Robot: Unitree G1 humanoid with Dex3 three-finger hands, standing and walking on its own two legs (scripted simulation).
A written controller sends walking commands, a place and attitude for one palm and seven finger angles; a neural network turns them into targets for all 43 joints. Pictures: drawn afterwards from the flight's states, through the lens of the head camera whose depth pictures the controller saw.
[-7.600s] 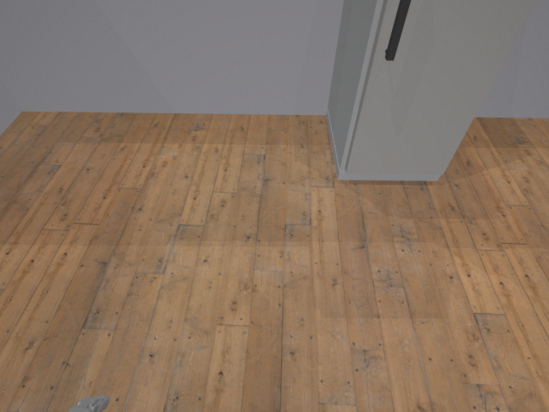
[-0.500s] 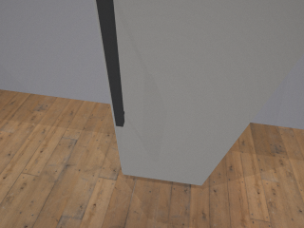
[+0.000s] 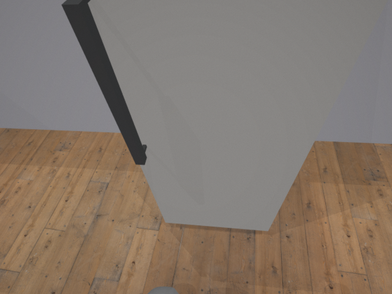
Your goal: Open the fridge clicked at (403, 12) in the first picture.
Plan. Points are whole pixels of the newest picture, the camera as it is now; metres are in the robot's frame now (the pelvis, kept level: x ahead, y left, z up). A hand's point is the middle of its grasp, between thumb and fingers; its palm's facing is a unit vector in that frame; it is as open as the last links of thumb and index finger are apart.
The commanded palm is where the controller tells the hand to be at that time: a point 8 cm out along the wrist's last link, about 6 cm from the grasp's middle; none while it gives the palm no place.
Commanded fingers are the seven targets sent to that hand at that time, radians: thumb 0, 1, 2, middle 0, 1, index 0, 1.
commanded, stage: come to a stop and stand still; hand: left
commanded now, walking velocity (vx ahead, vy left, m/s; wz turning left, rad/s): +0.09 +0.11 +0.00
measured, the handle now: (121, 99) +0.47 +0.19 +0.14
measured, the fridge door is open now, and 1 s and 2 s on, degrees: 0 0 0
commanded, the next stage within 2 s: look again from close up in 1.46 s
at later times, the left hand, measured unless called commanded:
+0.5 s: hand out of the picture -0.03 +0.22 -0.18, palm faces +0.03 -0.98 -0.18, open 7.4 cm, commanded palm none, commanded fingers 0.00 0.90 0.90 -0.20 -0.30 -0.20 -0.30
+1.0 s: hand out of the picture -0.01 +0.25 -0.18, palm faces +0.02 -0.98 -0.22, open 7.4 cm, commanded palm none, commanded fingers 0.00 0.90 0.90 -0.20 -0.30 -0.20 -0.30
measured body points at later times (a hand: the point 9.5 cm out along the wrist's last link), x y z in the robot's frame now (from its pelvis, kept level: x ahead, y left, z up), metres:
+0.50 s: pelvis -0.02 +0.04 +0.00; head -0.01 +0.04 +0.45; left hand -0.03 +0.27 -0.16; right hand -0.04 -0.17 -0.16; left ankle -0.06 +0.16 -0.74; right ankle -0.03 -0.07 -0.74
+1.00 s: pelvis -0.04 +0.06 +0.00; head -0.07 +0.07 +0.45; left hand -0.01 +0.30 -0.16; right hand +0.01 -0.18 -0.15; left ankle -0.06 +0.16 -0.74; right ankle -0.03 -0.07 -0.74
